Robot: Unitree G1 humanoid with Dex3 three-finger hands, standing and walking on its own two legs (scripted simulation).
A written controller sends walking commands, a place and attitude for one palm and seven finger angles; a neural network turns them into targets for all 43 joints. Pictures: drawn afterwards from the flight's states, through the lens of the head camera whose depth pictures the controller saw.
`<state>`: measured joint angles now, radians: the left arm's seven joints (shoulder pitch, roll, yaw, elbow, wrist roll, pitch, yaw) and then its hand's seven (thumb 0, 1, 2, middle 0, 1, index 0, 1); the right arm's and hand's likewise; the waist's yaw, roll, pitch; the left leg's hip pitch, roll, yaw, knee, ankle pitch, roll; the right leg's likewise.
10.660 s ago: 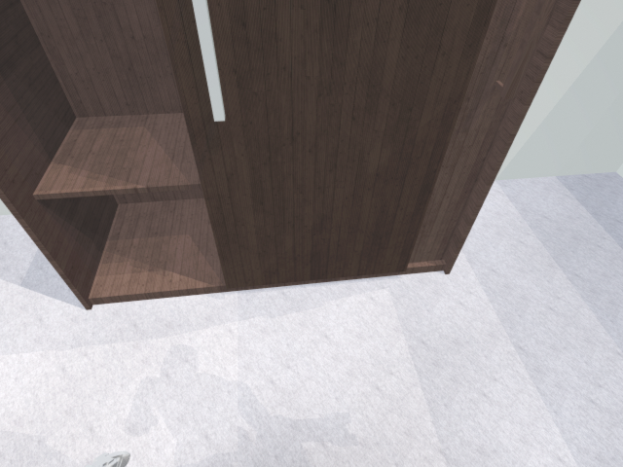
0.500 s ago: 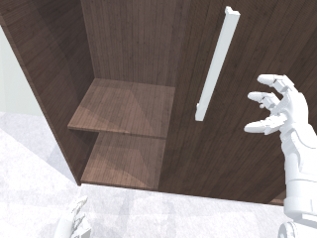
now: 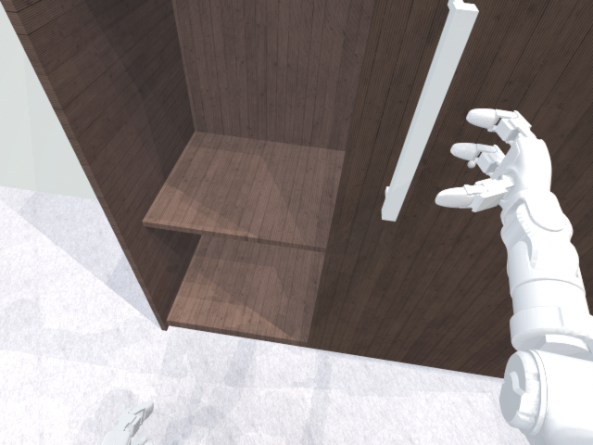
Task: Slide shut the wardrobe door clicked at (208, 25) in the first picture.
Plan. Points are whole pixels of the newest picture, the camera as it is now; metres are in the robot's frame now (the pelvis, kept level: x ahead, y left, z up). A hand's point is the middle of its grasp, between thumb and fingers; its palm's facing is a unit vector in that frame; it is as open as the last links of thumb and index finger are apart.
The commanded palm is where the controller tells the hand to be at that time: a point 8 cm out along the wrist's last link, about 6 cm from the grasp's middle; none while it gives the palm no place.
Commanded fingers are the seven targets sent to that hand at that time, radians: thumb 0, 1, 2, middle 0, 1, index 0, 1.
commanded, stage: move the hooked fingers beside the handle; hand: right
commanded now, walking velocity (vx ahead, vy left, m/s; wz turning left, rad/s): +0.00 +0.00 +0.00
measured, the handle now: (416, 127) +0.52 -0.11 +0.19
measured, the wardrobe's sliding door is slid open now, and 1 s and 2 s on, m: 0.50 0.50 0.50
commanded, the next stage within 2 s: feel for the door with the fingertips in 0.90 s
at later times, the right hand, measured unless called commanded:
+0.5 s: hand (472, 164) +0.45 -0.18 +0.19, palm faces +0.06 +1.00 -0.01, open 14.0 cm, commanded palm +0.43 -0.22 +0.18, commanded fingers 0.00 0.50 -0.30 0.30 1.20 0.30 1.20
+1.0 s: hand (466, 161) +0.46 -0.17 +0.18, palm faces +0.05 +1.00 +0.01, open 14.0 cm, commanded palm +0.43 -0.22 +0.18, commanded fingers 0.00 0.50 -0.30 0.30 1.20 0.30 1.20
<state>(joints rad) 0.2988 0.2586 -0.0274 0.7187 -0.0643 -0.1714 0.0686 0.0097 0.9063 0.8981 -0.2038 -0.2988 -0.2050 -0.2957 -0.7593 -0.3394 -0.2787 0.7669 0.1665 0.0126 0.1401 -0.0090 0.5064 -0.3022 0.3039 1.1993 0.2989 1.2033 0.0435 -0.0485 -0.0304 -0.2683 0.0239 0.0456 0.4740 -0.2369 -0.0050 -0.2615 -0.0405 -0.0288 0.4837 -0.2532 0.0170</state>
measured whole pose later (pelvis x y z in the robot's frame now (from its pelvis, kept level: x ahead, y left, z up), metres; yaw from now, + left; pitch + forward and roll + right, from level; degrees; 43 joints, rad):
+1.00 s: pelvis +0.01 -0.01 +0.00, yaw +1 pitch +4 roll +0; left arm 0.35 0.26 -0.02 0.72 -0.05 -0.14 0.05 0.01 0.91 0.90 -0.20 -0.30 -0.21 -0.30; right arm -0.81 -0.35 -0.30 0.87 0.14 -0.06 0.13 -0.01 0.51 -0.30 0.30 1.20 0.30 1.20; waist 0.06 -0.04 -0.04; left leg -0.31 0.03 0.03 0.49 -0.25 -0.01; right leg -0.31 -0.04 -0.04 0.52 -0.28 0.01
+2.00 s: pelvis +0.00 -0.01 +0.00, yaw +1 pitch +5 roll +1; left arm 0.39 0.26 0.00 0.76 -0.04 -0.14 0.03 0.01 0.91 0.90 -0.20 -0.30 -0.20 -0.30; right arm -0.96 -0.33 -0.28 1.04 0.10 -0.13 0.05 -0.01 0.51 -0.30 0.38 1.25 0.33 1.24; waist 0.09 -0.04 -0.05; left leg -0.36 0.02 0.03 0.51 -0.24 -0.01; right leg -0.36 -0.04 -0.04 0.54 -0.28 0.01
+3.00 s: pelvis +0.01 +0.00 +0.00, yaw +1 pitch +4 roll +0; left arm 0.32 0.23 0.00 0.73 -0.04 -0.13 0.02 0.01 0.91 0.90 -0.20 -0.30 -0.20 -0.30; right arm -0.84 -0.19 -0.22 0.83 0.11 -0.03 -0.04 -0.01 0.51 -0.30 0.30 1.20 0.30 1.20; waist 0.06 -0.04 -0.05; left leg -0.31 0.02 0.03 0.50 -0.26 -0.01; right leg -0.30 -0.04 -0.04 0.52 -0.28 0.01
